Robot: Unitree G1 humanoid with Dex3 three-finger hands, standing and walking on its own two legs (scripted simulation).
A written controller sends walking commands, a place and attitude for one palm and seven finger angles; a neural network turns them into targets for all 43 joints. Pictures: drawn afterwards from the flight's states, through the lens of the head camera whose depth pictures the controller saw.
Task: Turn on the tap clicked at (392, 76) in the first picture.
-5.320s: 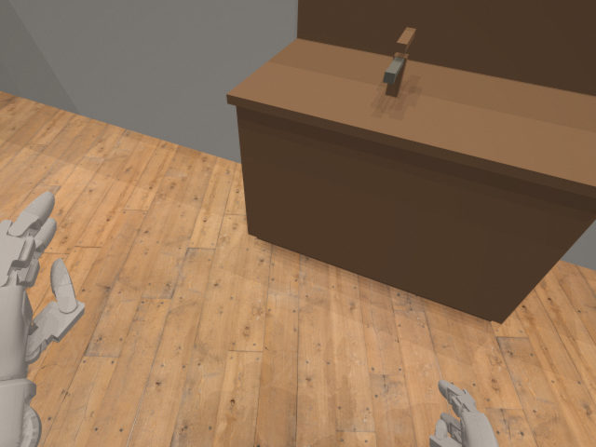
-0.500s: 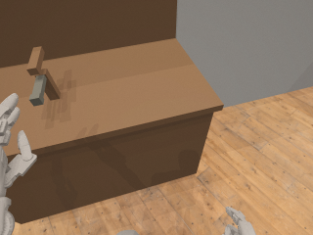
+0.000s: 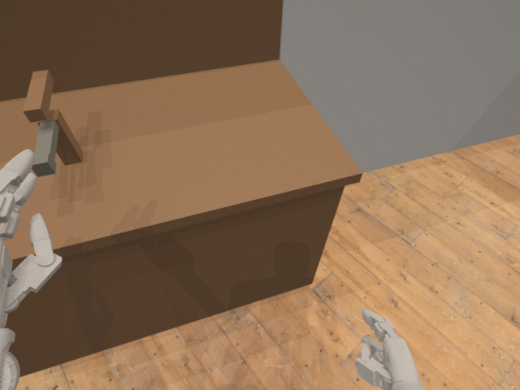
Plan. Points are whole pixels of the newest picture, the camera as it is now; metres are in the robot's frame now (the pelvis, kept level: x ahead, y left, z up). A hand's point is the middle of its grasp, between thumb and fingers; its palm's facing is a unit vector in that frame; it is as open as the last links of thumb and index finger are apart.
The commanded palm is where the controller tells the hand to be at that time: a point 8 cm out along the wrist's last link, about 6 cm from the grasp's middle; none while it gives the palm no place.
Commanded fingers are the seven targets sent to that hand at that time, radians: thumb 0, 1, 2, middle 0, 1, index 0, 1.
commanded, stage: come to a stop and stand still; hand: left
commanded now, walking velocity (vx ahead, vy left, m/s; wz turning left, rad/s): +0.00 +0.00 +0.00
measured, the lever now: (43, 165) +0.43 +0.41 +0.08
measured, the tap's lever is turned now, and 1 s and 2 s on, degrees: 0 0 0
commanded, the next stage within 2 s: look again from close up in 0.56 s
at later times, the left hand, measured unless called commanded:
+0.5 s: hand (55, 288) +0.19 +0.23 +0.16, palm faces +0.38 -0.85 -0.37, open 7.4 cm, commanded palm +0.14 +0.28 +0.18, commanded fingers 0.00 0.90 0.90 -0.20 -0.30 -0.20 -0.30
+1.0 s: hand (50, 262) +0.23 +0.27 +0.13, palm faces +0.26 -0.87 -0.41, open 7.4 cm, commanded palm +0.17 +0.31 +0.18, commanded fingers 0.00 0.90 0.90 -0.20 -0.30 -0.20 -0.30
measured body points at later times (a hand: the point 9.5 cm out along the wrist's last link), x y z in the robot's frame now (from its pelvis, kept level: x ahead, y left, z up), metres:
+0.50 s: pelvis -0.03 +0.00 +0.00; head -0.03 +0.00 +0.45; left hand +0.16 +0.27 +0.18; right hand +0.12 -0.24 -0.09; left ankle +0.03 +0.12 -0.73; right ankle +0.01 -0.10 -0.73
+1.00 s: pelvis +0.00 +0.04 +0.01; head +0.02 +0.05 +0.45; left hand +0.21 +0.32 +0.16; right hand +0.16 -0.19 -0.07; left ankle +0.03 +0.12 -0.73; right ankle +0.01 -0.10 -0.73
